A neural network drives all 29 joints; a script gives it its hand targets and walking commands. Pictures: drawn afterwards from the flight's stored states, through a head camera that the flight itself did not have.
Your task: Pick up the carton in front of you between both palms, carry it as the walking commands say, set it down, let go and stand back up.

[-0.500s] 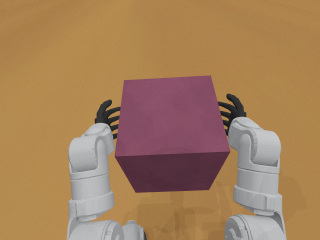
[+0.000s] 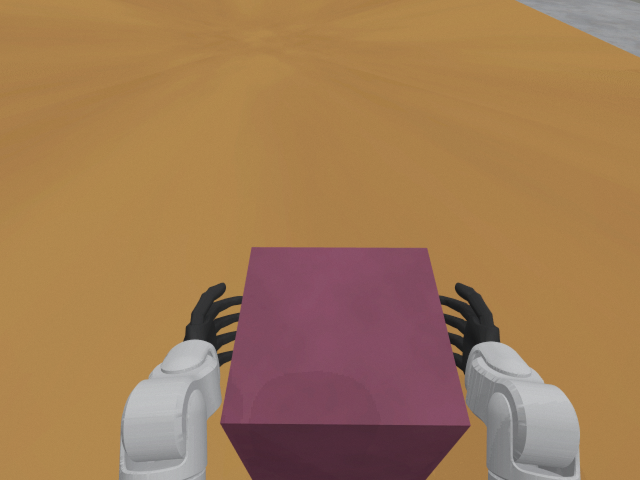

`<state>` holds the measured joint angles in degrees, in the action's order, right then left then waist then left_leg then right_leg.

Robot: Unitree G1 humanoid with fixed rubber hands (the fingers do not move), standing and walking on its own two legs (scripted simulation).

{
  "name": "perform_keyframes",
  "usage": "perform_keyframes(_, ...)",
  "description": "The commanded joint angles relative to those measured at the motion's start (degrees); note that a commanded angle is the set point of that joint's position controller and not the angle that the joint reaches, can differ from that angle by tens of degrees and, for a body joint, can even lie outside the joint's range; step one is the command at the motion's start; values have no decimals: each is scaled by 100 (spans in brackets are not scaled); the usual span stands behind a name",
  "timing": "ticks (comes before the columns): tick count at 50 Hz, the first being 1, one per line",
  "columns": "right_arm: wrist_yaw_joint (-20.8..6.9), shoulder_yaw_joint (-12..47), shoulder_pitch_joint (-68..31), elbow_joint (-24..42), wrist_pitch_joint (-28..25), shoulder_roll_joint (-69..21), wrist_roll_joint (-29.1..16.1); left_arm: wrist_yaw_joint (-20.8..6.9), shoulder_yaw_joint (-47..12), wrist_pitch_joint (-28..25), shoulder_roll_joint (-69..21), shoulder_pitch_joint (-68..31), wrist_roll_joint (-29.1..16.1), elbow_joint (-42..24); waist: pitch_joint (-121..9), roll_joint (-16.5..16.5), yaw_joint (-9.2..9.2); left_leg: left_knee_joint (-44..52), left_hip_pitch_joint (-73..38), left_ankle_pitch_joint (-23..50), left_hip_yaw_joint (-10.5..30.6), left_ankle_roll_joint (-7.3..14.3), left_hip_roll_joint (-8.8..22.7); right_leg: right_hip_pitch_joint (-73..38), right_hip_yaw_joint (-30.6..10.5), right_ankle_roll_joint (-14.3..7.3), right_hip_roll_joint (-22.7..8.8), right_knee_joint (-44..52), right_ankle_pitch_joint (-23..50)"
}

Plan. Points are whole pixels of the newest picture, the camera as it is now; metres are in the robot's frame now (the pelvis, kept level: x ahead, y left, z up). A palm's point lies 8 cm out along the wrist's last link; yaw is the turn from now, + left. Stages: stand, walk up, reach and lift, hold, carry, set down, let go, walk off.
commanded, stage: carry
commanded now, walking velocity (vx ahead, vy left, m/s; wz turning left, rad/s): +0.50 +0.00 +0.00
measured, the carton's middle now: (338, 373) +0.26 -0.01 +0.03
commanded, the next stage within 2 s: none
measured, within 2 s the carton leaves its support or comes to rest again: neither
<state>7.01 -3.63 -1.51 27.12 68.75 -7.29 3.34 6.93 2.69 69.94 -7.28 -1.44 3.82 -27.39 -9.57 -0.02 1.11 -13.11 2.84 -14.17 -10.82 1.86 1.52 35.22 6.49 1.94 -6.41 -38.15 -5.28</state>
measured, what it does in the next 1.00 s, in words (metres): walks ahead: right foot, then left foot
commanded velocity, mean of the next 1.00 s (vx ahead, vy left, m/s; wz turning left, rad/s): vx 0.50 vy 0.00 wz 0.00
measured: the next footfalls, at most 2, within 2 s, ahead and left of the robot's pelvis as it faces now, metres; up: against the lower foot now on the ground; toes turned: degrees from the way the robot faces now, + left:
right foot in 0.14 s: +0.30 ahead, -0.13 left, +0.00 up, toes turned -11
left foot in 0.68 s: +0.62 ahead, +0.11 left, +0.00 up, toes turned +14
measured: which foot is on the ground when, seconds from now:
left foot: down 0.00-0.18, up 0.20-0.66, down 0.68-1.00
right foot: up 0.00-0.12, down 0.14-0.68, up 0.70-1.00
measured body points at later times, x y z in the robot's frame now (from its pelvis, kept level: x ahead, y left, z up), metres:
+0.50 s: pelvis +0.31 -0.04 +0.00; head +0.28 -0.06 +0.45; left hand +0.55 +0.12 +0.09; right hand +0.57 -0.18 +0.09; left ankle +0.44 +0.13 -0.69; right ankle +0.26 -0.13 -0.75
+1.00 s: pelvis +0.64 +0.03 +0.00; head +0.62 +0.05 +0.45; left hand +0.89 +0.17 +0.08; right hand +0.88 -0.13 +0.09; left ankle +0.59 +0.10 -0.75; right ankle +0.74 -0.14 -0.69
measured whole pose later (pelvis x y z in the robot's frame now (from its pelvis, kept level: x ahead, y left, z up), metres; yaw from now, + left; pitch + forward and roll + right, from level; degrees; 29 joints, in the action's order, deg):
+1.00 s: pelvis +0.64 +0.03 +0.00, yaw +0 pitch +4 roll -2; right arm 6.6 -3.5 0.7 28.0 67.0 -7.4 3.3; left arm 6.8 1.6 68.9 -7.3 -0.2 4.4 -28.0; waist -6.9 0.5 1.2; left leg -12.3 5.2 -11.1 -13.7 2.3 2.5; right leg 36.1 6.5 1.4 -7.4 -44.6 -5.6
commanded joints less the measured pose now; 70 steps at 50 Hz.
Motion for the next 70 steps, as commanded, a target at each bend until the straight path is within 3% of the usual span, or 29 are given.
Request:
perform_keyframes(1,-1079,3796,-2398,366,160,-4437,-1908,-853,-3765,26,-4580,-2514,-1762,-464,-91,-767,-26,570,-188,1350,619,448,1260,-127,313,-71,142,552,503)
perform_keyframes(5,-977,3680,-2426,232,307,-4165,-1816,-841,-3580,189,-4280,-2590,-1782,-356,205,-864,8,88,-81,1899,356,286,1291,-1018,607,-248,240,957,394)
perform_keyframes(7,-949,3663,-2476,238,372,-4144,-1813,-847,-3436,234,-4199,-2440,-1774,-196,-234,-625,-136,-1443,261,2660,-201,80,948,-2446,1073,-277,652,1165,-359)
perform_keyframes(8,-930,3654,-2531,152,394,-4044,-1777,-846,-3420,239,-4205,-2569,-1777,-173,-662,-158,-255,-2744,1128,2022,-193,-93,799,-3621,183,-340,68,1310,-968)
perform_keyframes(9,-919,3675,-2652,297,430,-4092,-1783,-849,-3338,224,-4159,-2551,-1734,43,-1194,1491,-269,-4666,2673,477,-111,-412,103,-4711,-2834,-1096,-1634,2148,-2102)
perform_keyframes(10,-951,3781,-2677,307,434,-4189,-1813,-879,-3383,189,-4319,-2384,-1770,115,-1283,1747,-253,-5753,3571,-1196,556,-345,-199,-4965,-3953,-1449,-1943,2802,-1470)
perform_keyframes(12,-1032,3895,-2833,263,313,-4715,-1928,-960,-3611,83,-4892,-2671,-1906,-84,-1268,787,-221,-6330,3683,-909,1108,-34,444,-4252,-2673,-1306,-1664,2470,-486)
perform_keyframes(13,-1059,3968,-2783,162,251,-4986,-1925,-1001,-3657,15,-5092,-2696,-1935,-113,-1147,373,-183,-5941,3592,-500,1202,4,681,-3819,-2113,-1105,-1520,2581,-675)
perform_keyframes(14,-1079,3969,-2779,231,158,-5125,-1925,-1054,-3763,-48,-5313,-2797,-2008,-194,-1060,240,-163,-5461,3328,-161,1212,-31,789,-3392,-1607,-881,-1331,2743,-981)
perform_keyframes(16,-1080,4004,-2637,87,44,-5352,-1818,-1127,-3831,-145,-5356,-2857,-2037,-263,-953,632,-141,-4942,3227,61,952,-121,728,-3132,-1072,-783,-1170,2999,-1362)
perform_keyframes(22,-1011,3991,-2321,336,-62,-5084,-1653,-1196,-3890,-209,-5004,-2517,-2051,-453,-454,624,-161,-2931,3662,990,516,-360,693,-3514,-411,-954,-990,3342,-786)
perform_keyframes(30,-957,3898,-2306,511,239,-4430,-1804,-963,-3642,52,-4396,-2339,-1812,-483,157,832,-199,-1565,3035,1462,23,-162,478,-3864,224,-739,-836,2992,642)
perform_keyframes(33,-965,3699,-2256,347,331,-4284,-1781,-905,-3606,137,-4315,-2317,-1804,-346,-230,818,-94,-1252,1416,955,-438,-66,101,-3678,610,-510,-704,1595,1964)
perform_keyframes(34,-969,3652,-2122,237,323,-4320,-1784,-896,-3621,156,-4289,-2395,-1813,-433,-708,320,4,-1163,170,424,-336,-72,42,-3145,808,-371,-382,352,1785)
perform_keyframes(35,-1005,3531,-2173,260,301,-4233,-1766,-889,-3683,191,-4297,-2540,-1860,-570,-1221,-1002,20,-722,-1185,-457,1888,399,1489,-1570,719,-52,6,-1389,399)
perform_keyframes(36,-1029,3520,-2093,95,271,-4333,-1735,-921,-3840,202,-4446,-2637,-1918,-620,-1430,-2042,-34,99,-2070,-314,3901,954,2413,-10,336,73,777,-2694,-2094)
perform_keyframes(37,-1062,3571,-2118,116,222,-4572,-1805,-956,-3888,165,-4641,-2653,-1937,-511,-1378,-1745,-30,165,-1802,239,3635,948,2438,267,-356,-91,448,-3428,-2186)
perform_keyframes(39,-1132,3638,-2213,167,76,-5049,-1750,-1052,-4034,7,-5108,-2790,-1987,-473,-1325,-647,-27,30,-1019,666,2490,693,2061,230,-612,-292,-100,-3257,-1528)
perform_keyframes(40,-1169,3749,-2429,204,5,-5273,-1832,-1081,-4025,-78,-5280,-2833,-1982,-432,-1177,-384,-46,146,-678,692,2097,543,1979,106,-646,-315,-230,-2868,-1198)
perform_keyframes(46,-1246,3960,-2170,439,-157,-5124,-1967,-986,-4041,-317,-5313,-2254,-1754,-424,-639,-752,-50,746,-475,261,1050,532,1643,395,-130,-80,-181,-1182,-316)
perform_keyframes(55,-1074,3812,-2082,639,93,-4305,-1867,-893,-3903,-1,-4540,-2323,-1866,-744,300,-812,-14,456,-643,2190,70,342,1304,-92,434,-195,88,781,748)
perform_keyframes(58,-1019,3716,-2077,539,211,-4206,-1779,-915,-3748,104,-4350,-2260,-1855,-615,56,-906,-61,-809,-515,3851,-361,21,1128,-1547,921,-251,555,1148,818)
perform_keyframes(59,-1010,3702,-2058,491,238,-4206,-1795,-918,-3716,127,-4366,-2234,-1867,-539,-239,-656,-157,-1698,-244,3921,-498,-173,882,-2527,1061,-217,709,1622,1061)
perform_keyframes(60,-1006,3742,-2146,532,246,-4205,-1802,-940,-3713,134,-4426,-2328,-1889,-593,-726,-267,-227,-2705,466,2756,-354,-363,737,-3692,405,-239,87,1540,1845)
perform_keyframes(61,-1000,3805,-2248,604,269,-4249,-1793,-957,-3650,131,-4335,-2367,-1876,-483,-1559,980,-252,-4338,2002,409,-116,-575,303,-5382,-1558,-1027,-1546,1098,3100)
perform_keyframes(62,-1032,3888,-2198,647,280,-4351,-1847,-973,-3634,89,-4511,-2034,-1925,-226,-1790,1543,-284,-5558,2586,-1636,304,-573,-241,-5413,-2651,-1653,-1906,1719,4049)
perform_keyframes(64,-1084,3999,-2464,620,183,-4906,-1862,-1061,-3740,-53,-5053,-2289,-1992,-421,-1721,967,-194,-5727,2675,-1581,1009,-287,284,-4676,-1632,-1443,-1647,1854,3818)
perform_keyframes(66,-1134,4136,-2576,647,50,-5351,-1948,-1109,-3808,-192,-5409,-2414,-2005,-545,-1433,547,-155,-4185,2276,-1157,1049,-194,613,-3916,-708,-959,-1282,2067,3270)
perform_keyframes(70,-1075,4170,-2236,791,-136,-5393,-1808,-1201,-3902,-313,-5428,-2318,-2074,-755,-1441,792,-156,-2317,1429,-885,560,-350,260,-3428,-96,-940,-986,2170,2582)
